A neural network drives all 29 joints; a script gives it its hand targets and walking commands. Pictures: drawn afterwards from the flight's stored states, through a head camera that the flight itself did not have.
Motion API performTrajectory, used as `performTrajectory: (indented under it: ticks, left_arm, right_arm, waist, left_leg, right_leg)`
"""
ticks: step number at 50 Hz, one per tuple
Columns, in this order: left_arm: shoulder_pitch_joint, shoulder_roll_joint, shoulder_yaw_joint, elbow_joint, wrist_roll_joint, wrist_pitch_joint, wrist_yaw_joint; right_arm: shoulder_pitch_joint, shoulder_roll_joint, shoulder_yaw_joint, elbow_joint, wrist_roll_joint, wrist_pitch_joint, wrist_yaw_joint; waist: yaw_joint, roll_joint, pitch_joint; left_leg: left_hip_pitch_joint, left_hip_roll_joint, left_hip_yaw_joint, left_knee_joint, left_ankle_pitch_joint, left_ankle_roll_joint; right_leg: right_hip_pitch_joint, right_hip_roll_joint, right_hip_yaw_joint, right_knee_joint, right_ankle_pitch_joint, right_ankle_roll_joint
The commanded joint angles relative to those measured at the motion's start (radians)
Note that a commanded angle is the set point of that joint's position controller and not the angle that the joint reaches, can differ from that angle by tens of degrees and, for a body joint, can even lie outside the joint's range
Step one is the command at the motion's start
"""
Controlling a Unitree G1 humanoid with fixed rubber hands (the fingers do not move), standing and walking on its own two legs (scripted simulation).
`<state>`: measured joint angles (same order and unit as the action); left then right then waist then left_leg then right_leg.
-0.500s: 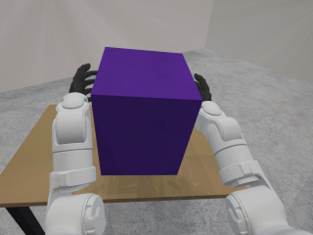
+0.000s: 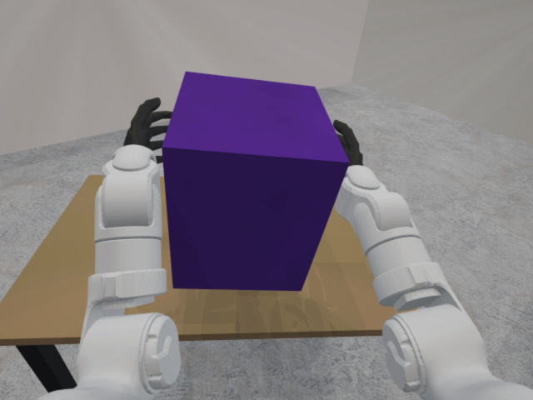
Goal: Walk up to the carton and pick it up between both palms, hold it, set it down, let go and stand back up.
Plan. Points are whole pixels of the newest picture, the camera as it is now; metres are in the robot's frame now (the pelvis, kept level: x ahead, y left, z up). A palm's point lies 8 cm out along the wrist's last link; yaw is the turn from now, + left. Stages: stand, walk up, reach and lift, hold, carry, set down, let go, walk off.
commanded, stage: hold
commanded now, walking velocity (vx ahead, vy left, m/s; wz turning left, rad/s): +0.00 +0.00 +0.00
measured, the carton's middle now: (245, 185) +0.39 +0.01 +0.20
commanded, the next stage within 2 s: none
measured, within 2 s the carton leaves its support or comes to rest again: neither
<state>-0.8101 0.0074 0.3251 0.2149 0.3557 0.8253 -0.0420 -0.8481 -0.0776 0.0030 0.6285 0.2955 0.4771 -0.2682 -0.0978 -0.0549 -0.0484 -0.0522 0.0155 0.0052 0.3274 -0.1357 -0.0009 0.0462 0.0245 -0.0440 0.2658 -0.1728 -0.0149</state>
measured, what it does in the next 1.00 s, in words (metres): stands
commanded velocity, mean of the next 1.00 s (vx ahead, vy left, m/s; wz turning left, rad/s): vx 0.00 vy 0.00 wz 0.00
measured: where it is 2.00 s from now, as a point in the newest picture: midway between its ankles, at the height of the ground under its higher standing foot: outside the picture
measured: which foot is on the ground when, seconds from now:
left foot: down 0.00-1.00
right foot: down 0.00-1.00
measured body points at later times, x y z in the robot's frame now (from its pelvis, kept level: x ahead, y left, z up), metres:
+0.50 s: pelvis +0.00 -0.01 +0.00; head -0.07 +0.01 +0.44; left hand +0.38 +0.15 +0.26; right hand +0.38 -0.15 +0.23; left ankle +0.04 +0.12 -0.75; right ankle -0.01 -0.10 -0.75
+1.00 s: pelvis +0.00 +0.00 +0.00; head -0.07 +0.02 +0.44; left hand +0.37 +0.15 +0.26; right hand +0.37 -0.14 +0.24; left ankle +0.04 +0.12 -0.75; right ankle -0.01 -0.10 -0.75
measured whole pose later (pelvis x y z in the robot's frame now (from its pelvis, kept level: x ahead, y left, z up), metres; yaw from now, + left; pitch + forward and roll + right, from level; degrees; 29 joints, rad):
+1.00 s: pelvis +0.00 +0.00 +0.00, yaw +0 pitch -9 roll -1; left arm -0.74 -0.01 0.33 0.11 0.36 0.84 -0.06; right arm -0.80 -0.07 0.04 0.55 0.32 0.48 -0.29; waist -0.11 -0.04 -0.03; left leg -0.03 0.02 0.00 0.33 -0.14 -0.01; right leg 0.07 0.03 -0.04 0.26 -0.18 -0.02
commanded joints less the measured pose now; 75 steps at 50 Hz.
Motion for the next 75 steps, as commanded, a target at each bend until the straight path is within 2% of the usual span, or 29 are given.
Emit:
performTrajectory:
  ticks: [1,3,8,11,15,16,18,20,24,25,26,28,29,30,33,37,40,45,49,52,54,55,58,62,63,66,73,74,75]
  left_arm:
    - [-0.553,-0.628,-0.449,-0.083,-0.179,-0.037,-0.138]
    - [-0.564,-0.632,-0.462,-0.115,-0.186,-0.046,-0.122]
    - [-0.505,-0.592,-0.400,-0.064,-0.140,-0.024,-0.142]
    - [-0.504,-0.586,-0.411,-0.119,-0.169,-0.031,-0.149]
    - [-0.515,-0.598,-0.450,-0.156,-0.186,-0.033,-0.152]
    - [-0.529,-0.588,-0.440,-0.158,-0.179,-0.038,-0.143]
    - [-0.532,-0.584,-0.425,-0.091,-0.161,-0.029,-0.140]
    - [-0.531,-0.605,-0.451,-0.122,-0.161,-0.028,-0.146]
    - [-0.547,-0.584,-0.404,-0.060,-0.152,-0.037,-0.143]
    - [-0.555,-0.586,-0.416,-0.057,-0.174,-0.039,-0.143]
    - [-0.535,-0.586,-0.386,-0.027,-0.155,-0.036,-0.147]
    - [-0.593,-0.613,-0.429,-0.074,-0.173,-0.044,-0.149]
    - [-0.548,-0.587,-0.411,-0.081,-0.179,-0.048,-0.144]
    - [-0.554,-0.612,-0.441,-0.104,-0.194,-0.054,-0.140]
    - [-0.484,-0.598,-0.396,-0.023,-0.153,-0.037,-0.148]
    - [-0.482,-0.583,-0.409,-0.094,-0.162,-0.029,-0.151]
    - [-0.484,-0.583,-0.388,-0.072,-0.136,-0.018,-0.158]
    - [-0.504,-0.590,-0.417,-0.132,-0.165,-0.035,-0.148]
    - [-0.499,-0.593,-0.440,-0.125,-0.165,-0.022,-0.144]
    - [-0.516,-0.576,-0.411,-0.106,-0.151,-0.022,-0.150]
    - [-0.556,-0.607,-0.459,-0.143,-0.179,-0.032,-0.152]
    - [-0.528,-0.597,-0.414,-0.084,-0.148,-0.025,-0.151]
    - [-0.540,-0.624,-0.457,-0.135,-0.184,-0.039,-0.147]
    - [-0.570,-0.613,-0.436,-0.066,-0.171,-0.040,-0.145]
    - [-0.560,-0.609,-0.411,-0.046,-0.153,-0.042,-0.143]
    - [-0.544,-0.609,-0.419,-0.052,-0.162,-0.054,-0.130]
    - [-0.541,-0.606,-0.416,-0.075,-0.169,-0.052,-0.128]
    - [-0.546,-0.620,-0.454,-0.121,-0.182,-0.052,-0.128]
    - [-0.533,-0.602,-0.409,-0.021,-0.155,-0.031,-0.135]
  right_arm:
    - [-0.817,0.552,0.279,-0.357,0.127,-0.070,0.098]
    - [-0.854,0.568,0.305,-0.409,0.125,-0.078,0.103]
    - [-0.751,0.575,0.290,-0.301,0.108,-0.040,0.102]
    - [-0.788,0.618,0.349,-0.431,0.131,-0.055,0.083]
    - [-0.768,0.613,0.347,-0.435,0.136,-0.051,0.073]
    - [-0.796,0.617,0.369,-0.468,0.153,-0.054,0.078]
    - [-0.799,0.603,0.333,-0.397,0.120,-0.048,0.084]
    - [-0.780,0.598,0.317,-0.413,0.117,-0.061,0.085]
    - [-0.816,0.617,0.309,-0.369,0.102,-0.050,0.089]
    - [-0.815,0.603,0.297,-0.389,0.096,-0.056,0.088]
    - [-0.821,0.608,0.296,-0.353,0.091,-0.050,0.089]
    - [-0.826,0.618,0.305,-0.369,0.098,-0.052,0.090]
    - [-0.833,0.635,0.341,-0.426,0.118,-0.058,0.092]
    - [-0.813,0.636,0.329,-0.432,0.116,-0.066,0.089]
    - [-0.774,0.594,0.312,-0.341,0.102,-0.052,0.087]
    - [-0.769,0.595,0.339,-0.426,0.132,-0.066,0.078]
    - [-0.766,0.599,0.306,-0.354,0.105,-0.050,0.075]
    - [-0.817,0.631,0.369,-0.486,0.131,-0.063,0.077]
    - [-0.772,0.585,0.340,-0.417,0.125,-0.055,0.073]
    - [-0.755,0.587,0.308,-0.368,0.105,-0.052,0.085]
    - [-0.765,0.594,0.299,-0.365,0.104,-0.057,0.093]
    - [-0.780,0.599,0.303,-0.340,0.106,-0.053,0.096]
    - [-0.799,0.622,0.315,-0.424,0.103,-0.072,0.091]
    - [-0.798,0.583,0.264,-0.305,0.068,-0.065,0.110]
    - [-0.803,0.593,0.273,-0.309,0.079,-0.068,0.114]
    - [-0.853,0.602,0.306,-0.395,0.086,-0.091,0.112]
    - [-0.806,0.606,0.321,-0.344,0.104,-0.083,0.107]
    - [-0.780,0.598,0.319,-0.362,0.113,-0.082,0.106]
    - [-0.814,0.572,0.304,-0.346,0.107,-0.073,0.100]
  waist:
    - [-0.039,0.139,-0.318]
    - [-0.005,0.138,-0.379]
    - [-0.018,0.079,-0.253]
    - [-0.005,0.038,-0.353]
    - [-0.018,0.071,-0.348]
    - [0.007,0.078,-0.373]
    - [-0.008,0.076,-0.278]
    - [-0.020,0.113,-0.309]
    - [0.007,0.053,-0.280]
    - [-0.018,0.055,-0.296]
    - [0.013,0.040,-0.278]
    - [-0.015,0.061,-0.333]
    - [0.015,0.034,-0.376]
    - [-0.018,0.070,-0.401]
    - [-0.004,0.056,-0.266]
    - [-0.015,0.077,-0.348]
    - [-0.020,0.067,-0.236]
    - [0.009,0.044,-0.346]
    - [-0.033,0.081,-0.312]
    - [-0.009,0.081,-0.258]
    - [-0.030,0.092,-0.309]
    - [-0.002,0.086,-0.265]
    - [-0.015,0.075,-0.347]
    - [-0.036,0.094,-0.278]
    - [-0.007,0.078,-0.260]
    - [-0.001,0.059,-0.369]
    - [0.001,0.047,-0.342]
    - [-0.015,0.099,-0.356]
    - [-0.019,0.099,-0.297]
  left_leg:
    - [0.157,-0.048,0.012,0.001,0.197,-0.040]
    - [0.188,-0.039,-0.001,0.013,0.210,-0.041]
    - [0.158,-0.044,0.012,-0.022,0.151,-0.020]
    - [0.180,-0.061,0.012,0.011,0.262,-0.015]
    - [0.174,-0.059,0.011,0.013,0.252,-0.018]
    - [0.182,-0.057,0.013,0.012,0.252,-0.021]
    - [0.144,-0.053,0.013,-0.014,0.148,-0.016]
    - [0.152,-0.056,0.012,-0.009,0.163,-0.023]
    - [0.139,-0.052,0.015,-0.023,0.079,0.003]
    - [0.143,-0.046,0.010,-0.024,0.087,-0.003]
    - [0.111,-0.045,0.005,-0.024,0.063,0.014]
    - [0.149,-0.058,0.017,-0.023,0.127,-0.008]
    - [0.162,-0.050,0.014,-0.004,0.162,-0.006]
    - [0.182,-0.060,0.017,-0.002,0.179,-0.016]
    - [0.140,-0.047,0.003,-0.020,0.147,-0.003]
    - [0.198,-0.051,0.017,0.012,0.243,-0.027]
    - [0.166,-0.053,0.014,-0.016,0.151,-0.006]
    - [0.181,-0.051,0.004,0.007,0.224,-0.008]
    - [0.188,-0.049,0.009,0.002,0.209,-0.018]
    - [0.157,-0.043,0.019,-0.026,0.119,-0.018]
    - [0.156,-0.042,0.014,-0.016,0.141,-0.030]
    - [0.143,-0.045,0.011,-0.016,0.147,-0.016]
    - [0.168,-0.051,0.012,-0.001,0.165,-0.016]
    - [0.137,-0.044,0.022,-0.041,0.054,-0.018]
    - [0.124,-0.041,0.014,-0.047,0.059,-0.005]
    - [0.158,-0.045,0.012,-0.016,0.126,-0.004]
    - [0.162,-0.048,0.011,-0.006,0.144,-0.008]
    - [0.180,-0.050,0.013,0.011,0.212,-0.020]
    - [0.186,-0.046,0.015,-0.005,0.190,-0.019]
  right_leg:
    - [-0.031,0.055,-0.021,-0.023,0.154,0.059]
    - [-0.050,0.055,-0.021,-0.018,0.160,0.056]
    - [-0.046,0.051,-0.025,-0.033,0.138,0.060]
    - [0.010,0.054,-0.007,-0.010,0.313,0.076]
    - [0.004,0.044,0.006,-0.013,0.316,0.089]
    - [0.001,0.054,-0.011,-0.002,0.276,0.084]
    - [-0.034,0.046,-0.009,-0.023,0.149,0.072]
    - [-0.025,0.044,-0.006,-0.024,0.180,0.067]
    - [-0.061,0.044,-0.001,-0.034,0.121,0.079]
    - [-0.071,0.039,0.001,-0.040,0.117,0.071]
    - [-0.050,0.042,0.003,-0.035,0.107,0.070]
    - [-0.038,0.046,-0.013,-0.031,0.143,0.075]
    - [-0.016,0.045,-0.006,-0.021,0.210,0.077]
    - [-0.007,0.042,-0.016,-0.016,0.232,0.085]
    - [-0.032,0.043,-0.004,-0.033,0.182,0.076]
    - [-0.017,0.039,-0.010,-0.021,0.313,0.087]
    - [-0.035,0.033,-0.009,-0.036,0.212,0.091]
    - [0.007,0.044,-0.005,-0.018,0.269,0.082]
    - [-0.016,0.049,-0.014,-0.022,0.243,0.084]
    - [-0.062,0.037,-0.007,-0.036,0.138,0.071]
    - [-0.034,0.054,-0.015,-0.021,0.141,0.056]
    - [-0.055,0.046,-0.014,-0.031,0.154,0.068]
    - [-0.034,0.047,-0.007,-0.024,0.204,0.075]
    - [-0.075,0.047,-0.020,-0.038,0.051,0.059]
    - [-0.071,0.043,-0.020,-0.039,0.043,0.061]
    - [-0.038,0.050,-0.017,-0.021,0.130,0.059]
    - [-0.033,0.045,-0.019,-0.025,0.163,0.076]
    - [-0.024,0.051,-0.015,-0.010,0.224,0.070]
    - [-0.026,0.046,-0.017,-0.031,0.193,0.077]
